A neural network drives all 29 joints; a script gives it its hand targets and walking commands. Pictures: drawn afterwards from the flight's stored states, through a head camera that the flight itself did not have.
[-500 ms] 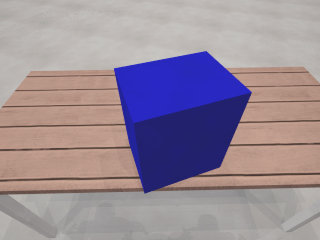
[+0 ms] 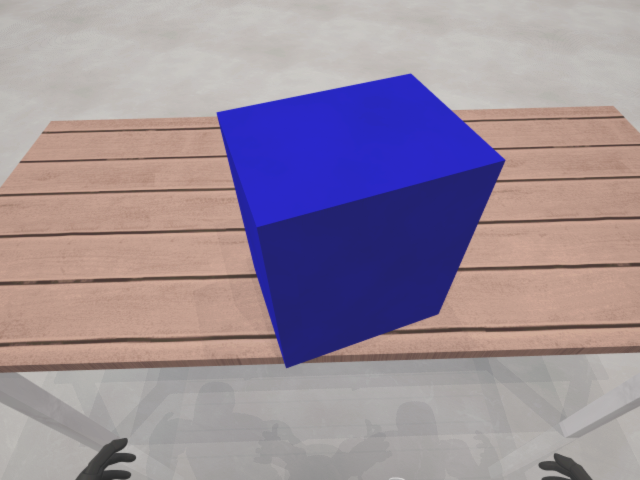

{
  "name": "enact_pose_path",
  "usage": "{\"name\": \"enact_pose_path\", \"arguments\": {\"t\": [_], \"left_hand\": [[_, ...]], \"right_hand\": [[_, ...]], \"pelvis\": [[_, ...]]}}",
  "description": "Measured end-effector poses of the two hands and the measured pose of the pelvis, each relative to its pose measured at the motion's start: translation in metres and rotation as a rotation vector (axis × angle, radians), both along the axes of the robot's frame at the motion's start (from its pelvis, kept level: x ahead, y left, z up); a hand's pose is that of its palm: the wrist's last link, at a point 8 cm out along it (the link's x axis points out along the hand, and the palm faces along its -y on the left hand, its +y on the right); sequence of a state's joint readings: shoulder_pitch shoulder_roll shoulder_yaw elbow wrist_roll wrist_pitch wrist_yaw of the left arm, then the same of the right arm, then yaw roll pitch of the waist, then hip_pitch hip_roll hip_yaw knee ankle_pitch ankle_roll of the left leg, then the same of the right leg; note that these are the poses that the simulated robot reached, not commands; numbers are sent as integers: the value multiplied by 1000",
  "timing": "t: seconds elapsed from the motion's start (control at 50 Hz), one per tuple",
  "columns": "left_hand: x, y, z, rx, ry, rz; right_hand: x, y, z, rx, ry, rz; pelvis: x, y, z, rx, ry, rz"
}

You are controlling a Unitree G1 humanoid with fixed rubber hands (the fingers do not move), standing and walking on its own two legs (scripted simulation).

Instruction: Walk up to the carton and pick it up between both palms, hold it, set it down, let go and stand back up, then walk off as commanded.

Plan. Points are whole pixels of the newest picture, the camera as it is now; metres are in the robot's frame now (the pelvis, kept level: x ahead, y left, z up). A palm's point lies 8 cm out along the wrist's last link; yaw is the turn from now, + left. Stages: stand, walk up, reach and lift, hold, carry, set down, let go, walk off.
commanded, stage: reach and lift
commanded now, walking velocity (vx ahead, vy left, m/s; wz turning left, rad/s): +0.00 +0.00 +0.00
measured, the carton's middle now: (345, 229) +0.43 -0.03 +0.09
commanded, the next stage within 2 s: none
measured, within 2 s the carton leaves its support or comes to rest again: neither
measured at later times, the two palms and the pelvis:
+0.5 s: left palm (117, 471) +0.17 +0.23 -0.02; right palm (624, 460) +0.18 -0.34 -0.03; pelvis +0.00 -0.03 +0.03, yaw +0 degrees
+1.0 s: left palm (147, 432) +0.20 +0.20 +0.01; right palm (612, 423) +0.21 -0.32 +0.00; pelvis +0.01 -0.03 +0.04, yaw +0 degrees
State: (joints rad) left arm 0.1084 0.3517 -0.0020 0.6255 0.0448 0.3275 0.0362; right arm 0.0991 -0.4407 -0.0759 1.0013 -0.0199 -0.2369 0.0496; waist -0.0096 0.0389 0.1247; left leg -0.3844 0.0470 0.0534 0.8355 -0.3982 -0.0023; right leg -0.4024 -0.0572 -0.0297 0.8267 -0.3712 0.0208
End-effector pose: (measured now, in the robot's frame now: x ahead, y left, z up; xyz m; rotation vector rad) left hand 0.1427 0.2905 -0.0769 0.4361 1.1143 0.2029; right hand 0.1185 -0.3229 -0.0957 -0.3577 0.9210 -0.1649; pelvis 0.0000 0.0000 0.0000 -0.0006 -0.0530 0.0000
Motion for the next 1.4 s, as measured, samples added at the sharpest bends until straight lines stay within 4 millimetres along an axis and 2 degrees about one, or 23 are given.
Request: {"name": "enact_pose_path", "arguments": {"t": [0.06,0.1,0.22,0.34,0.54,0.96,1.2,1.4], "left_hand": [[27,-19,10,-24,-90,-35],[38,-28,17,-26,-128,-53],[48,-34,37,-8,-185,-25],[43,-38,52,-4,-225,16],[22,-62,56,-56,-304,52],[53,-90,88,-124,-548,95],[54,-107,106,-166,-664,166],[58,-117,130,-167,-771,172]], "right_hand": [[7,-1,4,2,-36,12],[12,-3,9,7,-61,15],[32,-9,29,20,-124,50],[46,-13,45,32,-144,101],[58,-14,65,44,-212,167],[87,-1,93,155,-348,173],[105,6,108,239,-441,175],[117,6,128,273,-544,191]], "pelvis": [[0,-2,0,1,0,-2],[1,-4,1,2,3,-3],[4,-14,10,15,34,-3],[2,-25,21,31,62,-2],[-3,-34,30,44,82,2],[6,-31,35,41,117,3],[15,-30,37,34,133,-1],[17,-35,37,30,137,-7]]}}
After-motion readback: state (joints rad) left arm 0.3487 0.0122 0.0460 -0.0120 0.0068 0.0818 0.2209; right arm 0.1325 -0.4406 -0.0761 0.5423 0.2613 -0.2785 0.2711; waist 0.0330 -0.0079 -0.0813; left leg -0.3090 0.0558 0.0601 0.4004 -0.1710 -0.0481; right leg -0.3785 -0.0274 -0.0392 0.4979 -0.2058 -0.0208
